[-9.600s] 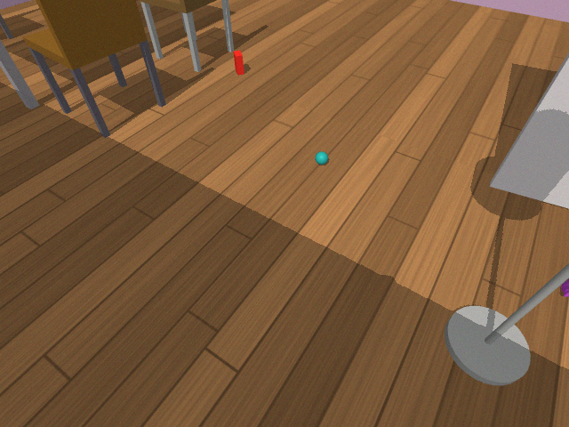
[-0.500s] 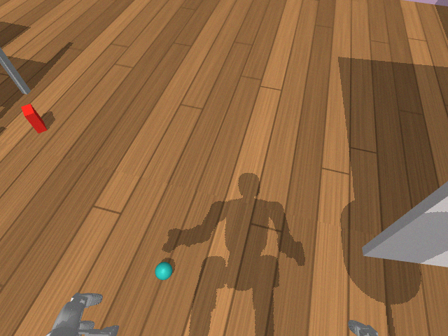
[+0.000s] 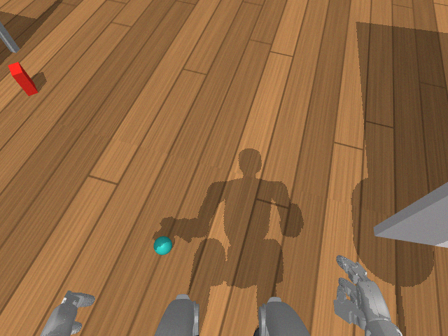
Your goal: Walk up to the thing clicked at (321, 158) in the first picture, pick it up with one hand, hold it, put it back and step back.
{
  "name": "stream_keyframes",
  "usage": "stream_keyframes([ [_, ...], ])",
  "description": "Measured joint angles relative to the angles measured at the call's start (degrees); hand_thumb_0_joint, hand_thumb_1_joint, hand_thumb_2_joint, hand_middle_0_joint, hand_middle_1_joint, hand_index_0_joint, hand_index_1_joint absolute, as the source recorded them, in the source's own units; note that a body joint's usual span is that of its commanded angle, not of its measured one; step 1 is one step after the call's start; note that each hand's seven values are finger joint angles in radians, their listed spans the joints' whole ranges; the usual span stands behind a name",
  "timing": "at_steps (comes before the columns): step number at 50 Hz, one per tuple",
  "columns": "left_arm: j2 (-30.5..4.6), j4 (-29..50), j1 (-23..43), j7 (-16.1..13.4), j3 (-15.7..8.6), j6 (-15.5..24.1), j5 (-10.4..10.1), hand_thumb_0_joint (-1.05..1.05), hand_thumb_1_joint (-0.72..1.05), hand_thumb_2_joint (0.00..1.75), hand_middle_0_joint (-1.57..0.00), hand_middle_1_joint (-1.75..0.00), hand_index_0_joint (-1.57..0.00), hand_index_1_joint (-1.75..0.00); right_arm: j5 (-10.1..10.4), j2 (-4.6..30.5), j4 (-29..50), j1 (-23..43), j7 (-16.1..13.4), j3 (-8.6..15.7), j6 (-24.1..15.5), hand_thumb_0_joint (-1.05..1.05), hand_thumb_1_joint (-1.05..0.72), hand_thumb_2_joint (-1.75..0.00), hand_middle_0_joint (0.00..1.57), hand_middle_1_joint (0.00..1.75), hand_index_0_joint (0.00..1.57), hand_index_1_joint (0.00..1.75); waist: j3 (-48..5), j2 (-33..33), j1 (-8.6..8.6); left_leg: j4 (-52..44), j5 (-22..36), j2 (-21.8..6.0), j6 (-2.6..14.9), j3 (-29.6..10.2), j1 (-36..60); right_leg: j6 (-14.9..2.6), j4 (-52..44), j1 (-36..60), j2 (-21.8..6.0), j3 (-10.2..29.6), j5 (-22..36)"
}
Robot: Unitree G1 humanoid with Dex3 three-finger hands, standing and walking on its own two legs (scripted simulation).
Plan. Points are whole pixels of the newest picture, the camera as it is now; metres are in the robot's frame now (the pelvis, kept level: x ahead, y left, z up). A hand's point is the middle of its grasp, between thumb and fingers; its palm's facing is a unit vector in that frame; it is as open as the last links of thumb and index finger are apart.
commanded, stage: rise first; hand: left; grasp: from above
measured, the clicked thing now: (162, 245) +0.43 +0.24 -0.64
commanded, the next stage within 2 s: approach in 1.96 s
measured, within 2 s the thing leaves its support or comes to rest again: neither
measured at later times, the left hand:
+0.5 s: hand (116, 284) +0.25 +0.30 -0.36, palm faces -0.48 -0.38 -0.79, open 14.1 cm
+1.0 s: hand (130, 263) +0.33 +0.30 -0.45, palm faces -0.48 -0.08 -0.87, open 14.2 cm
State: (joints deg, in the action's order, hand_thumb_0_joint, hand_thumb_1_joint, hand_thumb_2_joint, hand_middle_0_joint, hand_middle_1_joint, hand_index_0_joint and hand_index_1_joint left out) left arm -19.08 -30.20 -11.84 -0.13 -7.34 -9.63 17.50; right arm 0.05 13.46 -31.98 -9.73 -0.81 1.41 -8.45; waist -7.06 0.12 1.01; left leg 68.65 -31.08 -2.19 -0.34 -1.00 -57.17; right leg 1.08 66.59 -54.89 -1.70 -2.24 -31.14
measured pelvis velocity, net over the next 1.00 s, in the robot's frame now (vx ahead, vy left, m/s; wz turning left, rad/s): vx -0.09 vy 0.01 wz -0.09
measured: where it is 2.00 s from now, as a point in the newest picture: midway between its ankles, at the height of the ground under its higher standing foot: outside the picture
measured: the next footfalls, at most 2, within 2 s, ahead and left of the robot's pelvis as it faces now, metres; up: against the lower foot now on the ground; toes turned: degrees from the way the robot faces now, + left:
none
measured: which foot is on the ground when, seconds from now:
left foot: down 0.00-1.00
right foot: down 0.00-1.00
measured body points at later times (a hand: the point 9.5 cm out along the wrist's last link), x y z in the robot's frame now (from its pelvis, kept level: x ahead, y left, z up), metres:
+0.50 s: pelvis -0.07 -0.01 -0.22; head +0.14 +0.00 +0.18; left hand +0.28 +0.32 -0.31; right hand +0.09 -0.28 -0.35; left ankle +0.01 +0.12 -0.64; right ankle +0.00 -0.14 -0.64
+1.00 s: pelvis -0.09 +0.01 -0.30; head +0.13 +0.05 +0.09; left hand +0.35 +0.30 -0.40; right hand -0.01 -0.28 -0.42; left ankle +0.01 +0.12 -0.64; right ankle +0.00 -0.13 -0.64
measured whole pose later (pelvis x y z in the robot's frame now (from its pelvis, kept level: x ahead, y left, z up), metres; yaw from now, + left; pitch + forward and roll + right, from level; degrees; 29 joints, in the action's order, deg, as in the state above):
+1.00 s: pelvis -0.09 +0.01 -0.30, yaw -5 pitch +34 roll -7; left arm -39.8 -67.9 40.2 -15.6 -7.4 16.2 67.0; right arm -4.3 15.9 -43.1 -7.3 5.8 1.6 -2.2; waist -5.8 -0.5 6.4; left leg 129.6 -37.6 -1.6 0.5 -6.0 -126.0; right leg 1.7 125.7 -121.4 -1.2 -3.3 -38.1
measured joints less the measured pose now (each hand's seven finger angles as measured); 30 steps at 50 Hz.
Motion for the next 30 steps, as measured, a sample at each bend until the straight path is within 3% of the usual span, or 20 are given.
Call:
stream_keyframes([
  [8, -4.26, -4.55, 7.66, -0.42, -0.79, 7.66, 8.38, 0.00, -0.53, 0.97, -0.06, -1.09, -0.06, -1.08, -0.49, 1.77, -0.33, 2.87, 1.16, 0.66, -2.64, 0.01, -0.88, -0.89, 0.20, 0.30, 0.21, 0.30, -2.71, -0.47, 0.37, 15.68, -4.71, 0.19, -0.14, -0.40, -18.20, -0.04, 16.41, -18.38, -0.35, 0.38, -5.27],
  [13, -6.50, -7.45, 14.57, -1.90, -1.15, 13.37, 15.06, 0.00, -0.53, 0.97, -0.06, -1.10, -0.06, -1.09, -0.28, 3.16, -2.42, 4.88, 2.22, 1.44, -2.22, 0.01, -0.87, -0.89, 0.20, 0.30, 0.20, 0.30, -3.85, -0.29, 0.24, 26.37, -7.28, 0.16, -0.27, -0.67, -30.43, -0.18, 27.36, -30.70, -0.34, 0.72, -8.02],
  [22, -10.56, -15.11, 29.06, -4.80, -1.72, 17.86, 25.21, 0.00, -0.54, 0.99, -0.07, -1.10, -0.07, -1.09, -0.81, 3.48, -6.35, 6.70, 3.95, 2.46, 0.01, 0.01, -0.90, -0.89, 0.20, 0.30, 0.20, 0.30, -1.74, 0.54, -0.51, 41.34, -7.82, -0.27, -0.41, -1.91, -48.30, -0.59, 42.12, -48.48, 0.32, 0.48, -8.43],
  [30, -15.16, -22.17, 39.03, -6.24, -1.97, 22.44, 33.39, 0.00, -0.53, 1.01, -0.07, -1.08, -0.08, -1.07, -1.71, 2.25, -9.27, 4.30, 4.45, 1.99, 1.66, 0.01, -0.89, -0.89, 0.20, 0.30, 0.20, 0.30, 0.19, 0.28, 0.41, 50.89, -6.63, -0.14, -0.42, -3.61, -58.88, -0.58, 50.80, -58.31, 0.57, -0.48, -7.05],
])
